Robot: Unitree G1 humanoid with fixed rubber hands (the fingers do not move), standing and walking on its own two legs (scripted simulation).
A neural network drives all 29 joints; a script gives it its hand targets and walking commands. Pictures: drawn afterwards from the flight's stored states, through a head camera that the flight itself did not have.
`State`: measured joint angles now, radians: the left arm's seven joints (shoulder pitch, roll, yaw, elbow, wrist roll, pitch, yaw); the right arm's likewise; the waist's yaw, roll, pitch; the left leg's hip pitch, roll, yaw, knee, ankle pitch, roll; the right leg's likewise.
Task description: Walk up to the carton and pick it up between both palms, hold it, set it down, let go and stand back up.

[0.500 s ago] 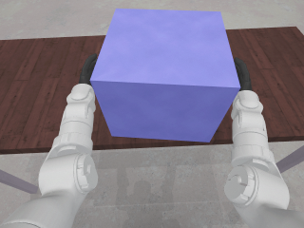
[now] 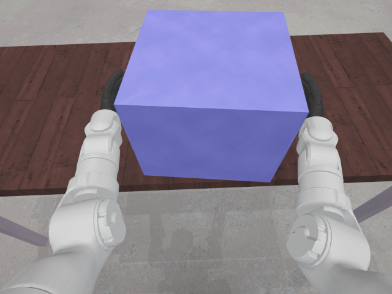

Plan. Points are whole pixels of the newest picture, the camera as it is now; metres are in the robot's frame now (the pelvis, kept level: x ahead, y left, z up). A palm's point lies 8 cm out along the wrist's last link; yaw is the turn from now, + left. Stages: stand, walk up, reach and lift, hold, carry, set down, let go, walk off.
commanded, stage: set down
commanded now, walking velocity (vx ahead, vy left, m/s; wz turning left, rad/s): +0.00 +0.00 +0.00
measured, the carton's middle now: (210, 98) +0.52 -0.01 +0.06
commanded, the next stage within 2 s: none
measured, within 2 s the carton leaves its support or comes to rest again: neither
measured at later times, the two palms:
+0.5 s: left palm (113, 102) +0.49 +0.20 +0.09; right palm (330, 105) +0.45 -0.25 +0.11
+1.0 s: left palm (78, 86) +0.46 +0.24 +0.16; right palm (344, 95) +0.43 -0.25 +0.15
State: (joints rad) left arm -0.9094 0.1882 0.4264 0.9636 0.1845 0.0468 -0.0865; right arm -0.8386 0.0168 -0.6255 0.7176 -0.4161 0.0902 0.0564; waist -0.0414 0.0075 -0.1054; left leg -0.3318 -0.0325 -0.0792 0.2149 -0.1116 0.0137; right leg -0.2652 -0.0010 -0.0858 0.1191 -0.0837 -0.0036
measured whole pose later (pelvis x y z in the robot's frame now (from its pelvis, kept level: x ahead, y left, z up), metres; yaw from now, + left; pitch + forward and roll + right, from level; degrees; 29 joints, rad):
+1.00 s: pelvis -0.06 +0.00 -0.02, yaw -4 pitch +26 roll +0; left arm -1.27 0.69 -0.26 1.27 -0.60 0.10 -0.04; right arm -1.26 -0.38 0.05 1.05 0.35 0.23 -0.05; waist -0.04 0.00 -0.22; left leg -0.70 -0.02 0.00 0.28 -0.03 0.00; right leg -0.72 0.01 0.00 0.30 -0.03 -0.01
